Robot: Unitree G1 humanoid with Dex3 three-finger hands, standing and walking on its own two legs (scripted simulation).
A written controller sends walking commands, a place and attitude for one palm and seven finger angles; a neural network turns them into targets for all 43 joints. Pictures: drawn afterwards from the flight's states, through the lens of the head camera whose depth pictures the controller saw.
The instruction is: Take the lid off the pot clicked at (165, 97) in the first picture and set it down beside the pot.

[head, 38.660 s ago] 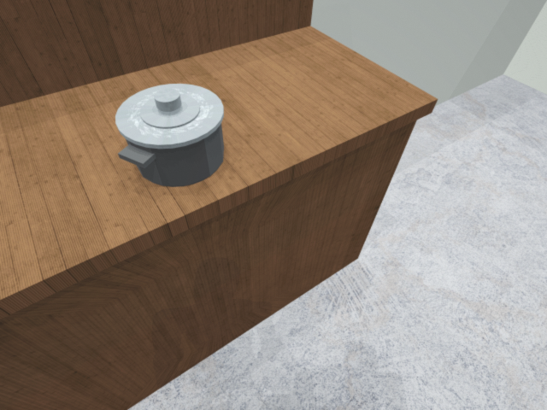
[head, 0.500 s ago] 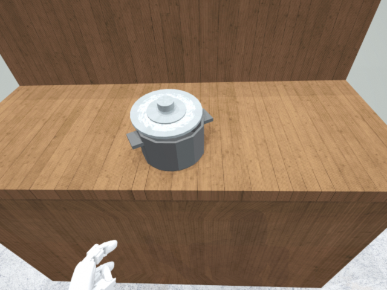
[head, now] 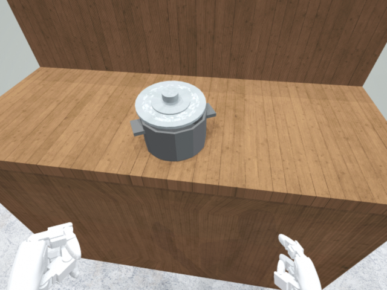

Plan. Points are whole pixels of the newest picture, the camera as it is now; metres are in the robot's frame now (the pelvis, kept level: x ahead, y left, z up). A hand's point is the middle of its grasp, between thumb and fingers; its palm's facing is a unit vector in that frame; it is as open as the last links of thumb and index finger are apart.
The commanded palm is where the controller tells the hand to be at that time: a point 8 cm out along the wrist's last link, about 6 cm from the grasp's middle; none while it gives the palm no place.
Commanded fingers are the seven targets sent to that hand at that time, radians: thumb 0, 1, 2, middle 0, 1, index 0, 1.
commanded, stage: raise the hand higher, near the body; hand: left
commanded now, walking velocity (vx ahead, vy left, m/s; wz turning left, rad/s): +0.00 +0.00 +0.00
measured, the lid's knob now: (170, 94) +0.52 +0.13 +0.16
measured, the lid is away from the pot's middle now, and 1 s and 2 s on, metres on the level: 0.03 0.03 0.03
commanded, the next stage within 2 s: reach forward and open the fingers in 0.78 s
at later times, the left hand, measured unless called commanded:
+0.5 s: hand (62, 226) +0.17 +0.24 +0.13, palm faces +0.30 -0.85 -0.44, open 3.1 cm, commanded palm +0.11 +0.28 +0.16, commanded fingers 0.00 0.90 0.90 -1.30 -1.50 -1.30 -1.50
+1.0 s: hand (43, 189) +0.20 +0.26 +0.19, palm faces +0.37 -0.54 -0.75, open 3.1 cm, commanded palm +0.15 +0.29 +0.21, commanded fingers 0.00 0.69 1.05 -1.25 -1.25 -1.25 -1.25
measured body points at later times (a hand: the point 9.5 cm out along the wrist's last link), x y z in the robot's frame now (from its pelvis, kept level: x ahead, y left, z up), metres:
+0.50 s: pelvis +0.01 +0.01 +0.00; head -0.01 -0.01 +0.45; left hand +0.15 +0.28 +0.16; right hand +0.21 -0.21 -0.06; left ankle +0.00 +0.10 -0.74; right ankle +0.01 -0.06 -0.74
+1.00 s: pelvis +0.00 +0.04 +0.00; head -0.01 +0.01 +0.45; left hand +0.17 +0.29 +0.22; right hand +0.20 -0.17 -0.08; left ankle +0.00 +0.10 -0.74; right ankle +0.01 -0.06 -0.74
